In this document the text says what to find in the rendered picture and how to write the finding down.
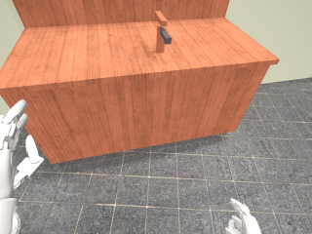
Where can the counter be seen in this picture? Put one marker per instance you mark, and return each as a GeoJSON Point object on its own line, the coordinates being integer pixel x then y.
{"type": "Point", "coordinates": [97, 77]}

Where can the robot left forearm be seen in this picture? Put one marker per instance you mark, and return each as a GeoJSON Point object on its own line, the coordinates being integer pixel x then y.
{"type": "Point", "coordinates": [10, 220]}

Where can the right robot hand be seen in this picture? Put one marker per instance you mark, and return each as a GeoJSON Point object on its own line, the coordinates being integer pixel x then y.
{"type": "Point", "coordinates": [248, 224]}

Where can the left robot hand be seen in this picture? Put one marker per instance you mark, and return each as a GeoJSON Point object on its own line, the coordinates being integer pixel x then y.
{"type": "Point", "coordinates": [11, 126]}

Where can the tap lever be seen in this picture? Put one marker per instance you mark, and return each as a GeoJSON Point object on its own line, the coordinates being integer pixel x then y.
{"type": "Point", "coordinates": [166, 37]}

